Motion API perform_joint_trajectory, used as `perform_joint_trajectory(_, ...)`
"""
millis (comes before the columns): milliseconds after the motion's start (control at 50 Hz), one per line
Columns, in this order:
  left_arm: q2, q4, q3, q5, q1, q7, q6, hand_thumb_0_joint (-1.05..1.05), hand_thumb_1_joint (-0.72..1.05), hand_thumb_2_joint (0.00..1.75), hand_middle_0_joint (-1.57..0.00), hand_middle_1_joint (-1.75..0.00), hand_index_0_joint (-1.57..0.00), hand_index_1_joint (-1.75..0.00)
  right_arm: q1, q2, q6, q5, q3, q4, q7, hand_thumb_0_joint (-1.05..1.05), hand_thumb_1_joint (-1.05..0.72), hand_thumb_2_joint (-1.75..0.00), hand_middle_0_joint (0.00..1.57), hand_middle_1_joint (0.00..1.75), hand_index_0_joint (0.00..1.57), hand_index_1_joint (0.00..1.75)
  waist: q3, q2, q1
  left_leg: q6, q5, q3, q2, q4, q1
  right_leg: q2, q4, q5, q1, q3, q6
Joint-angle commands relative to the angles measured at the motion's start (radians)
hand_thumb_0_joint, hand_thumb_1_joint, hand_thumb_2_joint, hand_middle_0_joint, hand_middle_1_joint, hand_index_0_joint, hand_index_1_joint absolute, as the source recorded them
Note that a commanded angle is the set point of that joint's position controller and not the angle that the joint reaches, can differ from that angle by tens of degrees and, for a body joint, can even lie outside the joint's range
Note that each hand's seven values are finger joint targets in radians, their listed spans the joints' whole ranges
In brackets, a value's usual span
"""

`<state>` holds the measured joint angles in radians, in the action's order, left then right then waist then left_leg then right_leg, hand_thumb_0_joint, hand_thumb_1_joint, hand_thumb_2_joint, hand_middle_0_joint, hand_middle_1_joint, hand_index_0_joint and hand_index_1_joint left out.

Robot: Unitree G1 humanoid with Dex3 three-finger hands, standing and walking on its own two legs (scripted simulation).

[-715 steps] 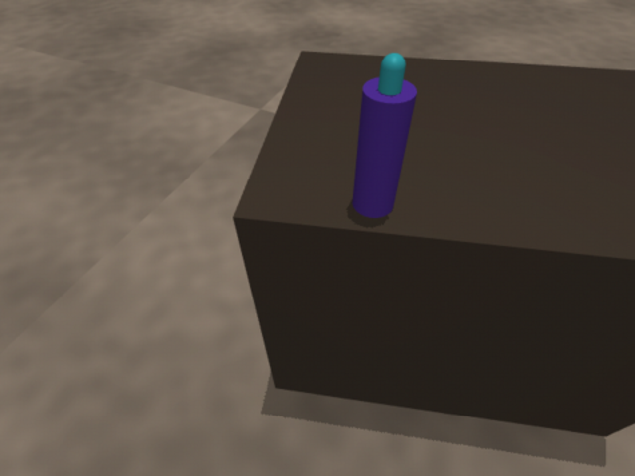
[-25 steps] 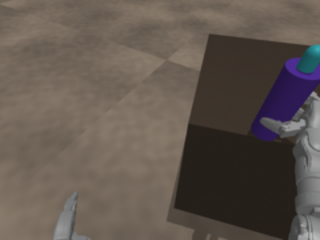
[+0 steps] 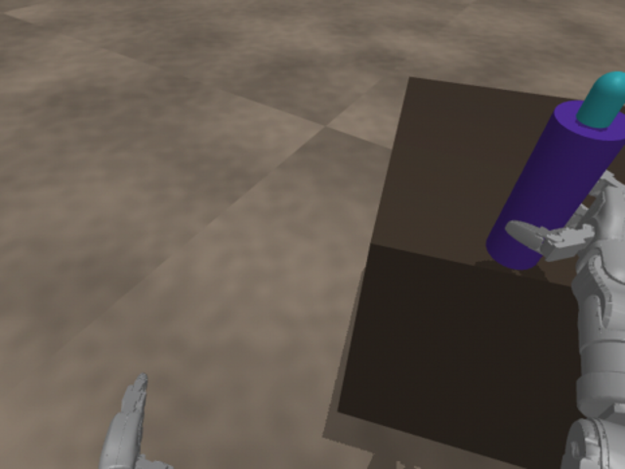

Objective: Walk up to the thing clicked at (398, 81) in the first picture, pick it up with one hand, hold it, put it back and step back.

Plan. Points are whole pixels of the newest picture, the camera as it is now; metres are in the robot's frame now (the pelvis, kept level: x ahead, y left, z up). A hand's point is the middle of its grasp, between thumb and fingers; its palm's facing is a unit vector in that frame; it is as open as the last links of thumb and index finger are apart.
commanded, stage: lift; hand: right
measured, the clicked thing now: (554, 181) +0.39 -0.23 +0.21
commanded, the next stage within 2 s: hold in 1.08 s
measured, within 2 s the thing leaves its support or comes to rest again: neither
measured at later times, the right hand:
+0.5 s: hand (604, 194) +0.33 -0.24 +0.25, palm faces +0.32 +0.95 -0.04, open 10.6 cm
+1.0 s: hand (614, 189) +0.29 -0.21 +0.29, palm faces +0.29 +0.96 -0.03, open 10.7 cm
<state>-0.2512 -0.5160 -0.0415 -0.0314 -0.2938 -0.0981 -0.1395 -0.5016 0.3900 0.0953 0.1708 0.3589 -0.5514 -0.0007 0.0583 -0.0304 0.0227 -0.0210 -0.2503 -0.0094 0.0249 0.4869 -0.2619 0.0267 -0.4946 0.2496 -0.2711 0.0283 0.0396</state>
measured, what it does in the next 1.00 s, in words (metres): stands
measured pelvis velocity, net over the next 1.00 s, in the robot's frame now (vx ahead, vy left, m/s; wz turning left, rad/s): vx -0.01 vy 0.01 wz -0.04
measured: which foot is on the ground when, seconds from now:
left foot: down 0.00-1.00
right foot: down 0.00-1.00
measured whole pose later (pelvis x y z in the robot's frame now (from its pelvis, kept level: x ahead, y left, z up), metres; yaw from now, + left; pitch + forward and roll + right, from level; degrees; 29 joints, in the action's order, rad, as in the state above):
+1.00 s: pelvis -0.01 +0.01 +0.00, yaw -2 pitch -5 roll +0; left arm -0.27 -0.62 -0.05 -0.05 -0.26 -0.08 -0.21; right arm -0.40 0.34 0.79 0.26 0.37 0.21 -0.02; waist 0.09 -0.09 -0.03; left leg -0.03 -0.26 -0.05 0.01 0.50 -0.16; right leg 0.04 -0.49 0.24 -0.17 -0.01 0.03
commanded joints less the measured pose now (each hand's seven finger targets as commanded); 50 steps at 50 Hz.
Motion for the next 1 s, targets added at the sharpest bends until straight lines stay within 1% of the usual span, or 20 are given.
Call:
perform_joint_trajectory(0, -0.102, 0.158, -0.038, -0.007, 0.061, -0.011, -0.048, 0.00, -0.56, 0.06, -0.05, -0.05, -0.05, -0.04, -0.530, 0.276, -0.083, 0.033, 0.043, 0.384, 0.003, 0.00, -0.10, -1.38, 1.13, 1.40, 1.21, 1.40, 0.308, -0.065, -0.014, -0.001, 0.278, -0.002, -0.014, -0.051, 0.060, -0.034, 0.045, -0.298, 0.190, -0.043, -0.013)
perform_joint_trajectory(20, -0.116, 0.178, -0.049, -0.010, 0.079, -0.012, -0.052, 0.00, -0.56, 0.07, -0.05, -0.05, -0.05, -0.05, -0.500, 0.303, -0.072, 0.038, 0.075, 0.387, 0.000, 0.00, -0.10, -1.35, 1.16, 1.39, 1.23, 1.39, 0.293, -0.062, -0.024, -0.001, 0.262, -0.002, -0.016, -0.059, 0.070, -0.033, 0.054, -0.274, 0.179, -0.040, -0.013)
perform_joint_trajectory(80, -0.091, 0.124, -0.029, -0.009, 0.104, -0.011, -0.056, 0.00, -0.57, 0.07, -0.05, -0.05, -0.05, -0.05, -0.511, 0.285, -0.048, 0.039, 0.060, 0.457, -0.006, 0.00, -0.08, -1.35, 1.15, 1.39, 1.22, 1.39, 0.264, -0.095, -0.033, -0.006, 0.204, -0.002, -0.015, -0.066, 0.053, -0.036, 0.074, -0.212, 0.169, -0.043, -0.016)
perform_joint_trajectory(140, -0.174, 0.209, -0.090, -0.009, 0.119, -0.023, -0.072, 0.00, -0.56, 0.07, -0.05, -0.05, -0.05, -0.05, -0.474, 0.318, -0.013, 0.042, 0.089, 0.536, -0.009, 0.00, -0.06, -1.34, 1.15, 1.39, 1.22, 1.39, 0.314, -0.076, -0.026, -0.005, 0.214, -0.011, -0.011, -0.065, 0.077, -0.041, 0.074, -0.226, 0.212, -0.050, -0.018)
perform_joint_trajectory(160, -0.122, 0.158, -0.054, -0.006, 0.074, -0.017, -0.065, 0.00, -0.56, 0.07, -0.05, -0.05, -0.05, -0.05, -0.489, 0.269, -0.004, 0.043, 0.047, 0.590, -0.007, 0.00, -0.06, -1.35, 1.16, 1.39, 1.22, 1.39, 0.286, -0.092, -0.027, -0.008, 0.204, -0.015, -0.009, -0.066, 0.072, -0.040, 0.078, -0.224, 0.207, -0.052, -0.022)
perform_joint_trajectory(180, -0.143, 0.188, -0.070, -0.009, 0.090, -0.018, -0.068, 0.00, -0.56, 0.06, -0.05, -0.05, -0.05, -0.05, -0.430, 0.302, 0.014, 0.047, 0.095, 0.562, -0.008, 0.00, -0.06, -1.34, 1.16, 1.40, 1.23, 1.40, 0.281, -0.069, -0.036, -0.006, 0.202, -0.018, -0.008, -0.069, 0.078, -0.043, 0.077, -0.225, 0.209, -0.055, -0.020)
perform_joint_trajectory(240, -0.065, 0.149, -0.014, -0.013, 0.056, -0.010, -0.062, 0.00, -0.56, 0.06, -0.05, -0.05, -0.05, -0.05, -0.441, 0.244, 0.059, 0.066, 0.064, 0.707, -0.002, 0.00, -0.07, -1.35, 1.17, 1.41, 1.24, 1.41, 0.300, -0.072, -0.044, -0.006, 0.235, -0.022, -0.007, -0.066, 0.099, -0.039, 0.071, -0.271, 0.223, -0.051, -0.017)
perform_joint_trajectory(280, -0.057, 0.136, -0.003, -0.014, 0.047, -0.010, -0.052, 0.00, -0.56, 0.06, -0.05, -0.05, -0.05, -0.05, -0.400, 0.259, 0.100, 0.073, 0.084, 0.752, 0.000, 0.00, -0.06, -1.34, 1.19, 1.41, 1.26, 1.41, 0.278, -0.060, -0.055, -0.006, 0.241, -0.022, -0.010, -0.072, 0.103, -0.034, 0.073, -0.283, 0.219, -0.048, -0.015)
perform_joint_trajectory(300, -0.114, 0.193, -0.046, -0.019, 0.100, -0.014, -0.058, 0.00, -0.56, 0.06, -0.05, -0.05, -0.05, -0.05, -0.370, 0.253, 0.130, 0.077, 0.085, 0.729, 0.001, 0.00, -0.05, -1.34, 1.20, 1.42, 1.27, 1.42, 0.248, -0.044, -0.039, -0.005, 0.224, -0.023, -0.008, -0.078, 0.093, -0.036, 0.080, -0.263, 0.211, -0.048, -0.014)
perform_joint_trajectory(380, -0.140, 0.135, -0.070, -0.017, 0.164, -0.006, -0.066, 0.00, -0.56, 0.06, -0.04, -0.05, -0.05, -0.05, -0.372, 0.231, 0.242, 0.071, 0.075, 0.765, -0.004, 0.00, 0.02, -1.31, 1.20, 1.41, 1.27, 1.41, 0.160, -0.088, -0.047, -0.007, 0.145, -0.030, -0.009, -0.087, 0.068, -0.040, 0.106, -0.169, 0.173, -0.055, -0.020)
perform_joint_trajectory(440, -0.113, 0.121, -0.050, -0.019, 0.129, 0.001, -0.067, 0.00, -0.56, 0.06, -0.04, -0.04, -0.04, -0.04, -0.377, 0.209, 0.309, 0.073, 0.064, 0.849, 0.002, 0.00, -0.01, -1.33, 1.20, 1.42, 1.27, 1.42, 0.187, -0.046, -0.043, -0.005, 0.153, -0.037, -0.010, -0.090, 0.088, -0.035, 0.100, -0.176, 0.184, -0.055, -0.014)
perform_joint_trajectory(460, -0.111, 0.173, -0.031, -0.021, 0.152, 0.004, -0.076, 0.00, -0.56, 0.06, -0.05, -0.05, -0.05, -0.05, -0.319, 0.236, 0.336, 0.078, 0.107, 0.801, 0.002, 0.00, -0.02, -1.31, 1.23, 1.43, 1.30, 1.43, 0.174, 0.005, -0.054, 0.002, 0.152, -0.039, -0.013, -0.096, 0.103, -0.027, 0.094, -0.167, 0.168, -0.050, -0.007)
perform_joint_trajectory(480, -0.108, 0.121, -0.045, -0.019, 0.113, 0.003, -0.070, 0.00, -0.56, 0.06, -0.04, -0.05, -0.05, -0.05, -0.367, 0.201, 0.348, 0.085, 0.075, 0.885, 0.005, 0.00, -0.04, -1.33, 1.23, 1.43, 1.30, 1.43, 0.191, 0.010, -0.043, 0.005, 0.161, -0.035, -0.017, -0.095, 0.101, -0.020, 0.091, -0.168, 0.189, -0.046, -0.005)
perform_joint_trajectory(540, -0.114, 0.110, -0.051, -0.021, 0.101, -0.002, -0.071, 0.00, -0.56, 0.06, -0.04, -0.05, -0.04, -0.05, -0.331, 0.247, 0.395, 0.092, 0.129, 0.886, 0.007, 0.00, -0.05, -1.37, 1.24, 1.47, 1.31, 1.47, 0.224, 0.039, -0.057, 0.015, 0.221, -0.029, -0.026, -0.092, 0.116, -0.009, 0.073, -0.221, 0.211, -0.045, -0.001)
perform_joint_trajectory(640, -0.134, 0.103, -0.065, -0.021, 0.172, -0.001, -0.095, 0.00, -0.56, 0.06, -0.05, -0.05, -0.04, -0.05, -0.394, 0.202, 0.473, 0.094, 0.087, 0.941, -0.005, 0.00, -0.06, -1.38, 1.23, 1.47, 1.30, 1.47, 0.161, -0.032, -0.050, 0.006, 0.140, -0.033, -0.021, -0.097, 0.076, -0.011, 0.092, -0.150, 0.192, -0.047, -0.009)
perform_joint_trajectory(740, -0.076, 0.078, 0.000, -0.021, 0.147, 0.006, -0.106, 0.00, -0.56, 0.06, -0.04, -0.04, -0.04, -0.05, -0.405, 0.203, 0.518, 0.089, 0.088, 0.984, -0.010, 0.00, -0.07, -1.40, 1.25, 1.49, 1.32, 1.49, 0.176, -0.036, -0.057, 0.002, 0.146, -0.035, -0.023, -0.091, 0.081, -0.009, 0.084, -0.167, 0.188, -0.054, -0.009)
perform_joint_trajectory(760, -0.130, 0.136, -0.049, -0.020, 0.193, -0.002, -0.115, 0.00, -0.56, 0.06, -0.04, -0.04, -0.04, -0.05, -0.400, 0.210, 0.528, 0.090, 0.089, 0.984, -0.011, 0.00, -0.07, -1.40, 1.25, 1.50, 1.32, 1.50, 0.195, -0.011, -0.050, 0.006, 0.156, -0.034, -0.025, -0.089, 0.089, -0.007, 0.077, -0.168, 0.195, -0.054, -0.006)
perform_joint_trajectory(860, -0.105, 0.072, -0.030, -0.019, 0.192, 0.004, -0.123, 0.00, -0.55, 0.05, -0.04, -0.04, -0.05, -0.04, -0.395, 0.217, 0.573, 0.102, 0.116, 1.010, -0.014, 0.00, -0.07, -1.39, 1.24, 1.49, 1.31, 1.49, 0.169, -0.024, -0.073, 0.011, 0.122, -0.029, -0.033, -0.095, 0.093, 0.003, 0.072, -0.129, 0.160, -0.049, -0.005)
perform_joint_trajectory(880, -0.142, 0.087, -0.065, -0.020, 0.191, 0.001, -0.126, 0.00, -0.55, 0.05, -0.04, -0.05, -0.05, -0.05, -0.399, 0.226, 0.582, 0.101, 0.123, 0.995, -0.020, 0.00, -0.08, -1.37, 1.26, 1.49, 1.32, 1.49, 0.181, -0.010, -0.057, 0.011, 0.116, -0.027, -0.032, -0.096, 0.086, 0.001, 0.074, -0.120, 0.166, -0.049, -0.004)
perform_joint_trajectory(980, -0.108, 0.051, -0.036, -0.019, 0.184, 0.006, -0.132, 0.00, -0.55, 0.05, -0.05, -0.05, -0.05, -0.05, -0.439, 0.206, 0.618, 0.106, 0.106, 1.010, -0.031, 0.00, -0.06, -1.35, 1.24, 1.46, 1.30, 1.46, 0.137, -0.008, -0.051, 0.014, 0.038, -0.026, -0.032, -0.103, 0.054, 0.000, 0.078, -0.047, 0.141, -0.051, -0.002)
